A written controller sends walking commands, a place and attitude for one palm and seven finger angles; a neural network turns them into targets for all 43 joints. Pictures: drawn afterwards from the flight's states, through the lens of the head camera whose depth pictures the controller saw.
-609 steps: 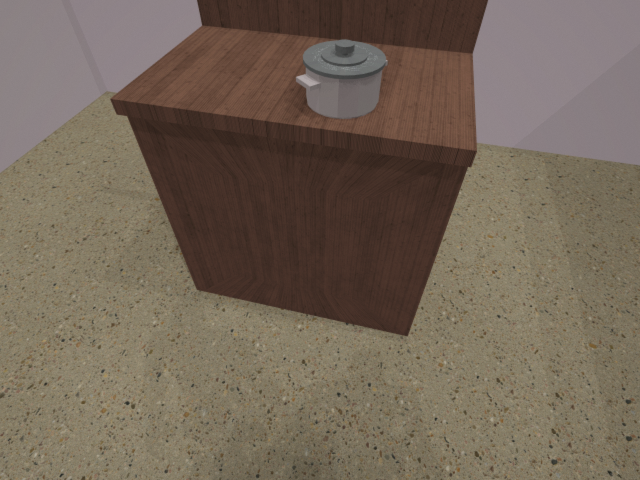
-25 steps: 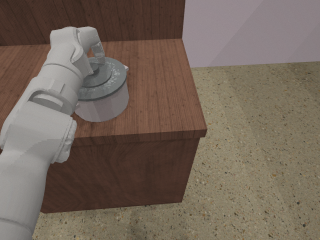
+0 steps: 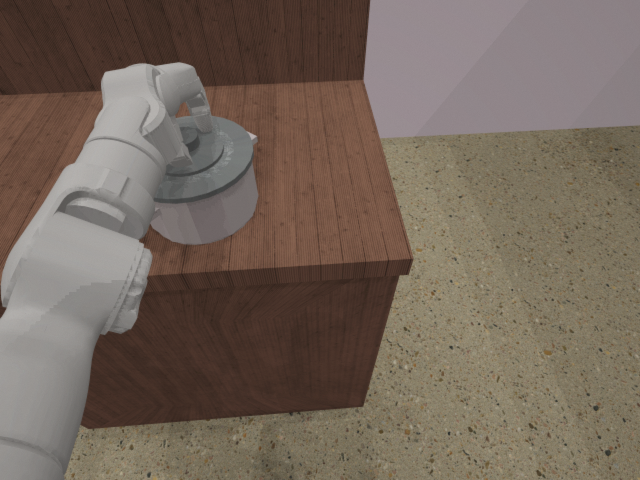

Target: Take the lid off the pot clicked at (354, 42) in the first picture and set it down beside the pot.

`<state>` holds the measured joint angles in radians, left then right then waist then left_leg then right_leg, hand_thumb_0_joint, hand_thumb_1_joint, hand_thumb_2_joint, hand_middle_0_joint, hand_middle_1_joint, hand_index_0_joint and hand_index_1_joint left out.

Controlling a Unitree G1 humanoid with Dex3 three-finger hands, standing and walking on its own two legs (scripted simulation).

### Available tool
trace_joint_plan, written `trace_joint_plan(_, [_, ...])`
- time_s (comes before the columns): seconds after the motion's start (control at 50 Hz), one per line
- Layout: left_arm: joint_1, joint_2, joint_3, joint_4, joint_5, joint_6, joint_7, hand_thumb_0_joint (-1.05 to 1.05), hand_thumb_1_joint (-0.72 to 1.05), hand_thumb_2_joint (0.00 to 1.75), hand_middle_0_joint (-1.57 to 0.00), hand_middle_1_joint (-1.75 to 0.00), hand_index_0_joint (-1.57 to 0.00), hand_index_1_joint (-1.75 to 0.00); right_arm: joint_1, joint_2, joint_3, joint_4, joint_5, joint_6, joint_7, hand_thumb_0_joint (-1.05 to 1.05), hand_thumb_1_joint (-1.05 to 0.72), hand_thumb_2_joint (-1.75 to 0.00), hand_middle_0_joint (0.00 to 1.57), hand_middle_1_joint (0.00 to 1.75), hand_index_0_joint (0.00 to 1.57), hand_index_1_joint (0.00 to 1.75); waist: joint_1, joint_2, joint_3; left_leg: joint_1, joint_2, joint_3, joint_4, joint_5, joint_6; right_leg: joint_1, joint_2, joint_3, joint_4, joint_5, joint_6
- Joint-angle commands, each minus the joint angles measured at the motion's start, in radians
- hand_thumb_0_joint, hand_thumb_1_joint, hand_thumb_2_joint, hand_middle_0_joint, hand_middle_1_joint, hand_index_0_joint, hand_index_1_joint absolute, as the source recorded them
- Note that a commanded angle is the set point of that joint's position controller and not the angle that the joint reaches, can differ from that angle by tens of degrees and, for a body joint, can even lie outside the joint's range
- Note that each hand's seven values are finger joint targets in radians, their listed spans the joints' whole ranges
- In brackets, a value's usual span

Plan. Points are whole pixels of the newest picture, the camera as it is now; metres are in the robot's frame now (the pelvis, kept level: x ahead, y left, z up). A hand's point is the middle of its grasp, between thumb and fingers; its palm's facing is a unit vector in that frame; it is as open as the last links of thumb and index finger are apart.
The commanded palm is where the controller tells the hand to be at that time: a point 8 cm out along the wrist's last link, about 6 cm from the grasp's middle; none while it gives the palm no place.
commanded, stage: close the fingers and squeeze the knob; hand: left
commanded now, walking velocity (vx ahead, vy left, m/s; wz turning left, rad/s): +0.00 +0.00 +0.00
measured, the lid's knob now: (183, 140) +0.51 +0.16 +0.16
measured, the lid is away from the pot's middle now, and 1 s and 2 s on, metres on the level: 0.00 0.00 0.01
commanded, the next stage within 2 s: lift the lid straight up in 1.38 s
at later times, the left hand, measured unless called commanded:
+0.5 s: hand (181, 135) +0.49 +0.15 +0.18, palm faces -0.39 -0.11 -0.91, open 7.9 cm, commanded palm +0.49 +0.15 +0.23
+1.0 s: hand (184, 138) +0.48 +0.14 +0.19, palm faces -0.38 -0.12 -0.92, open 6.1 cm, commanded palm +0.48 +0.15 +0.23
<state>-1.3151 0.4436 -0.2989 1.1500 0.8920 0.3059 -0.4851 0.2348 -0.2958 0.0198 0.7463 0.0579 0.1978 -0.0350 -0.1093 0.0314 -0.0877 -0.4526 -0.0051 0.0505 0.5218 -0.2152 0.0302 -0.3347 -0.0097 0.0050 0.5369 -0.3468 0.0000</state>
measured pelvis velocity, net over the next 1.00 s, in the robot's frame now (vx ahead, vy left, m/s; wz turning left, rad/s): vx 0.01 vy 0.00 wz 0.00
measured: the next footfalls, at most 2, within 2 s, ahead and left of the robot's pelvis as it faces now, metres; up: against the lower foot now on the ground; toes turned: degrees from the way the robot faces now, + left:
none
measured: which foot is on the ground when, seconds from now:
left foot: down 0.00-1.00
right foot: down 0.00-1.00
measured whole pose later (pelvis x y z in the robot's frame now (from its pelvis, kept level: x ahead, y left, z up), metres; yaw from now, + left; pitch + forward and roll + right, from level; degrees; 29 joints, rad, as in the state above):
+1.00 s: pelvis +0.01 +0.00 +0.00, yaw +0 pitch +8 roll +1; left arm -1.27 0.43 -0.31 1.09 0.88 0.31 -0.49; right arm 0.22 -0.30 0.02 0.75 0.05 0.20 -0.03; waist -0.09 0.04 -0.09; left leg -0.43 0.00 0.05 0.51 -0.22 0.02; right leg -0.31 -0.01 0.00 0.53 -0.35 -0.01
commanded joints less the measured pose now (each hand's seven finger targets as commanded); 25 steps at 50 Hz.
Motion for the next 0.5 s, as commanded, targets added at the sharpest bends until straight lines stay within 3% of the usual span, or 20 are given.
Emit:
trace_joint_plan(0.0, [-0.525, 0.153, 0.007, -0.122, 0.018, 0.004, 0.020, 0.00, 0.02, 0.95, -0.50, -0.93, -0.50, -0.93, 0.016, -0.157, -0.053, -0.073, -0.002, -0.021, -0.008, 0.00, -0.90, -0.90, 0.20, 0.30, 0.20, 0.30, -0.025, -0.058, -0.317, 0.342, -0.053, -0.009, 0.000, 0.264, 0.048, -0.073, 0.065, -0.035, -0.073, 0.414, -0.042])
trace_joint_plan(0.12, [-0.547, 0.165, 0.036, -0.183, 0.021, -0.006, 0.020, 0.00, 0.08, 0.94, -0.52, -0.98, -0.52, -0.98, 0.022, -0.156, -0.063, -0.081, -0.009, -0.022, -0.002, 0.00, -0.90, -0.90, 0.20, 0.30, 0.20, 0.30, -0.016, -0.043, -0.413, 0.401, -0.046, -0.021, 0.018, 0.324, 0.050, -0.060, 0.067, -0.027, -0.061, 0.434, -0.039])
trace_joint_plan(0.16, [-0.505, 0.137, 0.020, -0.136, 0.016, -0.002, 0.016, 0.00, 0.10, 0.93, -0.53, -1.00, -0.53, -1.00, 0.026, -0.153, -0.060, -0.076, -0.005, -0.021, -0.004, 0.00, -0.90, -0.90, 0.20, 0.30, 0.20, 0.30, -0.020, -0.066, -0.369, 0.384, -0.046, -0.023, 0.020, 0.329, 0.050, -0.079, 0.069, -0.035, -0.062, 0.429, -0.039])
trace_joint_plan(0.26, [-0.524, 0.157, 0.039, -0.183, 0.009, -0.004, 0.013, 0.00, 0.15, 0.91, -0.57, -1.03, -0.57, -1.03, 0.025, -0.155, -0.063, -0.079, -0.010, -0.025, -0.002, 0.00, -0.90, -0.90, 0.20, 0.30, 0.20, 0.30, -0.011, -0.059, -0.395, 0.396, -0.049, -0.025, 0.020, 0.356, 0.052, -0.057, 0.069, -0.033, -0.061, 0.454, -0.038])
trace_joint_plan(0.28, [-0.495, 0.140, 0.028, -0.156, 0.008, -0.003, 0.011, 0.00, 0.16, 0.90, -0.57, -1.03, -0.57, -1.03, 0.021, -0.152, -0.062, -0.079, -0.007, -0.027, -0.002, 0.00, -0.90, -0.90, 0.20, 0.30, 0.20, 0.30, -0.012, -0.074, -0.375, 0.389, -0.049, -0.024, 0.022, 0.346, 0.052, -0.062, 0.069, -0.033, -0.063, 0.447, -0.038])
trace_joint_plan(0.3, [-0.499, 0.102, -0.001, -0.161, -0.002, -0.002, 0.008, 0.00, 0.17, 0.90, -0.58, -1.04, -0.58, -1.04, 0.026, -0.155, -0.064, -0.073, -0.008, -0.030, 0.000, 0.00, -0.90, -0.90, 0.20, 0.30, 0.20, 0.30, -0.016, -0.050, -0.362, 0.401, -0.045, -0.024, 0.020, 0.385, 0.049, -0.079, 0.069, -0.039, -0.062, 0.452, -0.043])
trace_joint_plan(0.32, [-0.528, 0.137, 0.028, -0.207, 0.003, -0.004, 0.012, 0.00, 0.19, 0.89, -0.59, -1.04, -0.59, -1.04, 0.019, -0.156, -0.064, -0.075, -0.011, -0.025, 0.003, 0.00, -0.90, -0.90, 0.20, 0.30, 0.20, 0.30, -0.010, -0.060, -0.384, 0.411, -0.044, -0.031, 0.019, 0.380, 0.049, -0.068, 0.071, -0.036, -0.063, 0.446, -0.038])
trace_joint_plan(0.36, [-0.484, 0.156, 0.042, -0.152, 0.005, -0.001, 0.013, 0.00, 0.21, 0.88, -0.60, -1.05, -0.60, -1.05, 0.023, -0.156, -0.059, -0.074, -0.009, -0.026, -0.002, 0.00, -0.90, -0.90, 0.20, 0.30, 0.20, 0.30, -0.009, -0.080, -0.353, 0.376, -0.049, -0.025, 0.016, 0.343, 0.052, -0.061, 0.070, -0.035, -0.065, 0.445, -0.038])
trace_joint_plan(0.48, [-0.496, 0.125, 0.009, -0.133, 0.007, 0.011, 0.015, 0.00, 0.29, 0.83, -0.65, -1.07, -0.65, -1.07, 0.016, -0.154, -0.055, -0.071, -0.005, -0.022, -0.003, 0.00, -0.90, -0.90, 0.20, 0.30, 0.20, 0.30, -0.018, -0.081, -0.333, 0.359, -0.051, -0.018, 0.008, 0.299, 0.051, -0.067, 0.069, -0.034, -0.070, 0.430, -0.038])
